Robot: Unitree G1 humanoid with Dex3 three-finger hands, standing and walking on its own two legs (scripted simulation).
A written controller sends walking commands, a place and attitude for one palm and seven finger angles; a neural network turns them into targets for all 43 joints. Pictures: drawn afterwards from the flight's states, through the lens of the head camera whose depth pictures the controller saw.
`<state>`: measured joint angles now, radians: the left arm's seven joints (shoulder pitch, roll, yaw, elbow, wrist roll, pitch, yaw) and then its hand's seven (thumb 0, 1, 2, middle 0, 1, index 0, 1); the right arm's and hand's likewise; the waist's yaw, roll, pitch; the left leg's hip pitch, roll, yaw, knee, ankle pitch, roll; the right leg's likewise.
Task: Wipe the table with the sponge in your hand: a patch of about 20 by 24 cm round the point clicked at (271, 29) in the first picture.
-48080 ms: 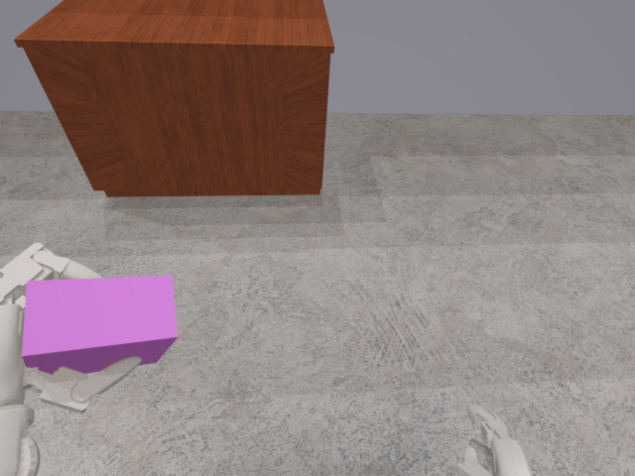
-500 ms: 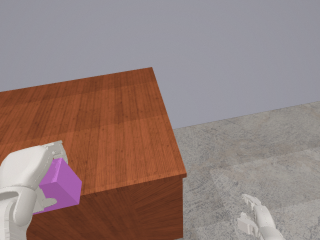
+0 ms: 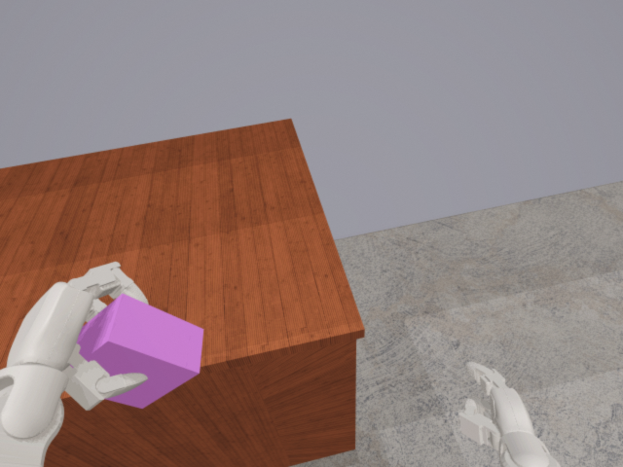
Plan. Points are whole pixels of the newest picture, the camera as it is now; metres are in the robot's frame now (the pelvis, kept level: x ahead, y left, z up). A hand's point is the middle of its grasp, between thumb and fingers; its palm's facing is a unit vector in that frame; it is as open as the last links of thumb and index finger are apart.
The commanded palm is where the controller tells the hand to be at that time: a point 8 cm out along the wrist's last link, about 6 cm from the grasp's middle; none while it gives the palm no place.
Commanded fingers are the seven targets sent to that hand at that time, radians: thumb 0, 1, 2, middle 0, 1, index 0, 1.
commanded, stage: step back with the hand held close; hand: left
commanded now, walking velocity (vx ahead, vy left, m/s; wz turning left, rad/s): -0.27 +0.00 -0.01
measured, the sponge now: (146, 359) +0.21 +0.24 +0.07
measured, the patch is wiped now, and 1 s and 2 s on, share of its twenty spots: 0.95 0.95 0.95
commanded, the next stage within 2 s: stop stepping back and stand still in 1.06 s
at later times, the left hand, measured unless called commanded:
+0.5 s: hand (83, 357) +0.17 +0.26 +0.14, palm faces +0.30 -0.87 -0.39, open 10.2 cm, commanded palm +0.12 +0.31 +0.19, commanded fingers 0.00 0.10 1.30 -1.20 -1.60 -1.20 -1.60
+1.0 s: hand (22, 451) +0.08 +0.25 +0.15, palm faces +0.25 -0.89 -0.38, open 10.2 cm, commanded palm +0.02 +0.31 +0.19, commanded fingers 0.00 0.10 1.30 -1.20 -1.60 -1.20 -1.60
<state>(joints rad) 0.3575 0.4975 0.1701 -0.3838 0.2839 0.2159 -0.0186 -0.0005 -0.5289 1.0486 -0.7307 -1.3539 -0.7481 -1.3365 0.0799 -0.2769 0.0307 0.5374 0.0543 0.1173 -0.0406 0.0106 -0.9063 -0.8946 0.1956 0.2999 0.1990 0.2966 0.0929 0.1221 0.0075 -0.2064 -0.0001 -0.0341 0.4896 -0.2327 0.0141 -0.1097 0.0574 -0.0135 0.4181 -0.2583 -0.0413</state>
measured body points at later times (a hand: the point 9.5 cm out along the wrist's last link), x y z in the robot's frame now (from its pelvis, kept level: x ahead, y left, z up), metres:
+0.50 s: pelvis -0.04 +0.03 -0.02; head -0.04 +0.03 +0.43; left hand +0.15 +0.30 +0.16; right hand +0.11 -0.22 -0.11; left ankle +0.02 +0.12 -0.74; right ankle -0.02 -0.10 -0.74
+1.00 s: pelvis -0.15 +0.04 -0.02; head -0.14 +0.05 +0.43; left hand +0.06 +0.30 +0.17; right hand +0.04 -0.19 -0.08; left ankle +0.02 +0.11 -0.74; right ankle -0.18 -0.08 -0.74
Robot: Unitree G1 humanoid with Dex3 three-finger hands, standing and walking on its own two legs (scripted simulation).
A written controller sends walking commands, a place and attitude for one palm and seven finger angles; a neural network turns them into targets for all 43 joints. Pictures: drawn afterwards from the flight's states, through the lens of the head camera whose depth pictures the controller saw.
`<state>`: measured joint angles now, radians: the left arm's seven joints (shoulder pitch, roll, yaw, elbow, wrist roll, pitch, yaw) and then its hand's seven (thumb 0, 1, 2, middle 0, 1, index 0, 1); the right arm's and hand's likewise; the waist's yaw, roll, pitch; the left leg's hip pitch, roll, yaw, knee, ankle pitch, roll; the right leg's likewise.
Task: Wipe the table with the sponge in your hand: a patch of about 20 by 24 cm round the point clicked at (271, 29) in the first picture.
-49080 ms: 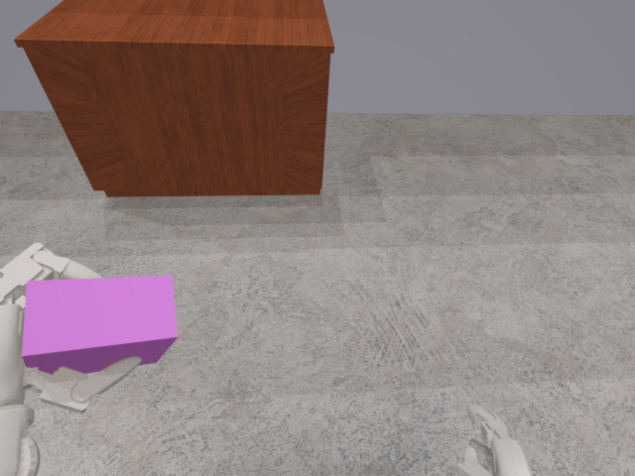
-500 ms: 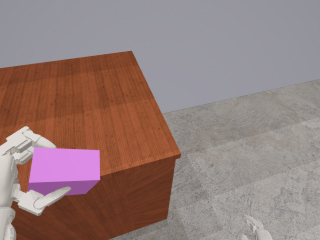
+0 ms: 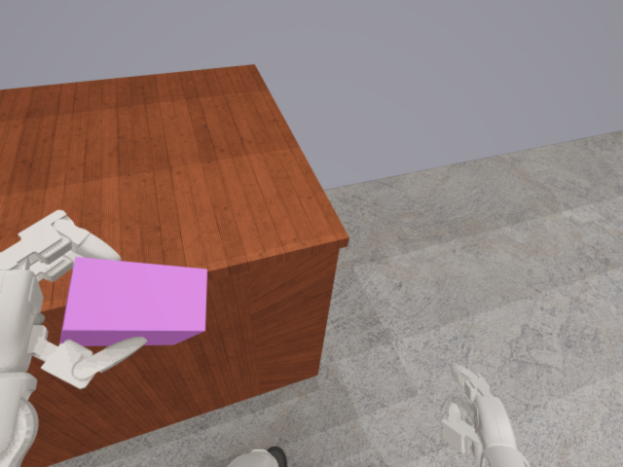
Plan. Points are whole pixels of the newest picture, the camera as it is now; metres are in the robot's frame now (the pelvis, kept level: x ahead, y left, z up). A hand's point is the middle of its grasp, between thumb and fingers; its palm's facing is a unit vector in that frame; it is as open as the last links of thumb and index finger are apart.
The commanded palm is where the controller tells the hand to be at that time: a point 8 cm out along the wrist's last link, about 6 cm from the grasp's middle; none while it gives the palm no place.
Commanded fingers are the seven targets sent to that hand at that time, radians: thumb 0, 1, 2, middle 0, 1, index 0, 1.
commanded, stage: step back with the hand held close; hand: left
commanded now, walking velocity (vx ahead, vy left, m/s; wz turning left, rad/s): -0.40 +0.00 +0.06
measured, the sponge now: (151, 308) +0.24 +0.19 +0.14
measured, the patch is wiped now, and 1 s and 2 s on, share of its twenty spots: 0.95 0.95 0.95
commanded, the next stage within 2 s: stop stepping back and stand still in 0.06 s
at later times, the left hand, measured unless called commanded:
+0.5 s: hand out of the picture +0.06 +0.26 +0.20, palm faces +0.38 -0.84 -0.39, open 10.2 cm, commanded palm +0.01 +0.31 +0.21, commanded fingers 0.00 0.10 1.30 -1.20 -1.60 -1.20 -1.60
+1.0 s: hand out of the picture +0.03 +0.26 +0.20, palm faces +0.43 -0.81 -0.39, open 10.2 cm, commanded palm -0.03 +0.29 +0.21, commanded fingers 0.00 0.10 1.30 -1.20 -1.60 -1.20 -1.60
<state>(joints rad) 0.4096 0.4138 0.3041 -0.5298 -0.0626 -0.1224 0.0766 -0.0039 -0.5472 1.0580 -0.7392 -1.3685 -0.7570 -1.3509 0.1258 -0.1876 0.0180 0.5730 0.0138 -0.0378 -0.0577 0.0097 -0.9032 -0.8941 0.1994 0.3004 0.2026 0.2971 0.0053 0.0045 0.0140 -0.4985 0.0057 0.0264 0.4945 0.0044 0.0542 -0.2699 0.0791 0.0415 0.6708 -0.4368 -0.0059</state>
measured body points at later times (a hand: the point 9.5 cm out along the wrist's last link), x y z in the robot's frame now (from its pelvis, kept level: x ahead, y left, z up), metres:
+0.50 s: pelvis -0.13 +0.03 +0.01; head -0.15 +0.04 +0.46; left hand +0.04 +0.31 +0.22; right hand +0.03 -0.18 -0.07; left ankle -0.17 +0.17 -0.72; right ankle -0.08 -0.05 -0.70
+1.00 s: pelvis -0.18 +0.01 +0.01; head -0.22 +0.00 +0.46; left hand +0.00 +0.30 +0.22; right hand -0.02 -0.22 -0.07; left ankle -0.15 +0.16 -0.72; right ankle -0.16 -0.09 -0.72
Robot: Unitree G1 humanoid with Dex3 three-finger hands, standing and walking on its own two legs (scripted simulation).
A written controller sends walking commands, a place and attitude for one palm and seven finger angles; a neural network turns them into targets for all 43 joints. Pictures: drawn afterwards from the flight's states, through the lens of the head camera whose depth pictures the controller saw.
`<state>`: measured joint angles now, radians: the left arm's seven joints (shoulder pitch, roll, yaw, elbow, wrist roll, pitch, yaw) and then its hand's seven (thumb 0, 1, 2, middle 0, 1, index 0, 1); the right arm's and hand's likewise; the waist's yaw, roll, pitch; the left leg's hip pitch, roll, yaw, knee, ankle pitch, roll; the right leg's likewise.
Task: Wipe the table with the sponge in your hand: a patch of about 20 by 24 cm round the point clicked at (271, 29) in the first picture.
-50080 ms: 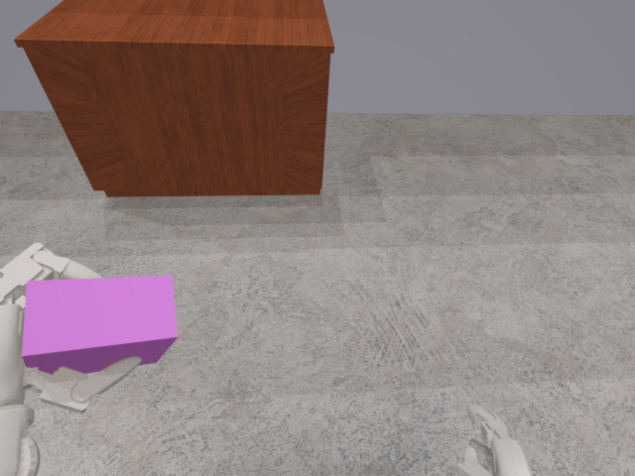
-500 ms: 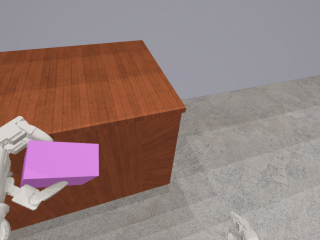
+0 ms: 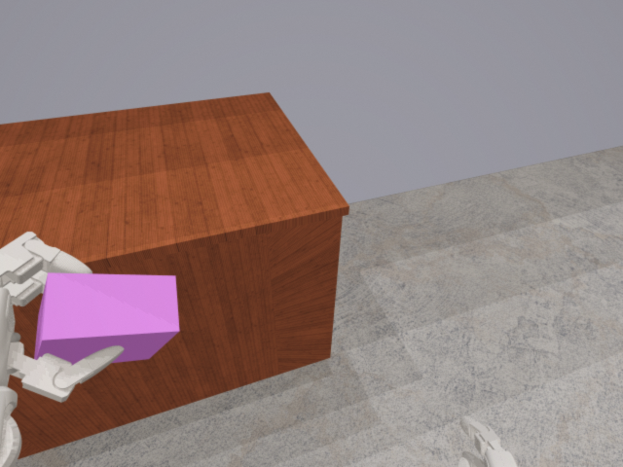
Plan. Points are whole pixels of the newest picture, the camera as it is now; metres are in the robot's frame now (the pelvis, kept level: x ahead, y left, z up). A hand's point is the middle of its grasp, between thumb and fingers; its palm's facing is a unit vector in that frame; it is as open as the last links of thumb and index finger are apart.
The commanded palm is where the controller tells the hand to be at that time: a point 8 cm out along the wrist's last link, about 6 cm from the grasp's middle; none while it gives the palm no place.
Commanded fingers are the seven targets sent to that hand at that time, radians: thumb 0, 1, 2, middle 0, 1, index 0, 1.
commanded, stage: stop stepping back and stand still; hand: left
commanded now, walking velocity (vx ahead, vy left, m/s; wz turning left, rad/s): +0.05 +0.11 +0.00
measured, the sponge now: (124, 321) +0.23 +0.21 +0.15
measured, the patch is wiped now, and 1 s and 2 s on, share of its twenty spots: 0.95 0.95 0.95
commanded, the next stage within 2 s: stand and wait in 0.56 s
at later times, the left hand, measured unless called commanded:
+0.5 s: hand (70, 310) +0.23 +0.26 +0.17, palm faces +0.38 -0.85 -0.37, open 10.2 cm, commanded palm +0.18 +0.29 +0.20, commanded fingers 0.00 0.10 1.30 -1.20 -1.60 -1.20 -1.60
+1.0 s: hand (51, 316) +0.22 +0.27 +0.17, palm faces +0.38 -0.87 -0.33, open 10.2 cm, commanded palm +0.17 +0.31 +0.20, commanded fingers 0.00 0.10 1.30 -1.20 -1.60 -1.20 -1.60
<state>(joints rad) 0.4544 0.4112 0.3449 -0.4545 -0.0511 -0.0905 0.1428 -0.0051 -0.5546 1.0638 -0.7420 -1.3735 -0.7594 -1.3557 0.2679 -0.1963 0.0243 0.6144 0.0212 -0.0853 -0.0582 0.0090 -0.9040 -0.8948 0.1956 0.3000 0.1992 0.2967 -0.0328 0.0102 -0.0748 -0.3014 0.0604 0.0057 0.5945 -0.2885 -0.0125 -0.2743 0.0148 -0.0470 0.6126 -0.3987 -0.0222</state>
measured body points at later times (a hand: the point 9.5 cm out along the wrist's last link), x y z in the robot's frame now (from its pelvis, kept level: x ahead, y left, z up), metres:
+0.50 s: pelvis +0.02 +0.01 +0.01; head +0.02 +0.02 +0.46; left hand +0.21 +0.30 +0.19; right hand +0.20 -0.22 -0.06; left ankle +0.05 +0.13 -0.73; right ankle +0.02 -0.10 -0.73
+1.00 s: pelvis +0.01 +0.03 +0.01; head +0.00 +0.05 +0.46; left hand +0.20 +0.32 +0.18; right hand +0.18 -0.20 -0.06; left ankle +0.05 +0.13 -0.73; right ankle +0.02 -0.10 -0.73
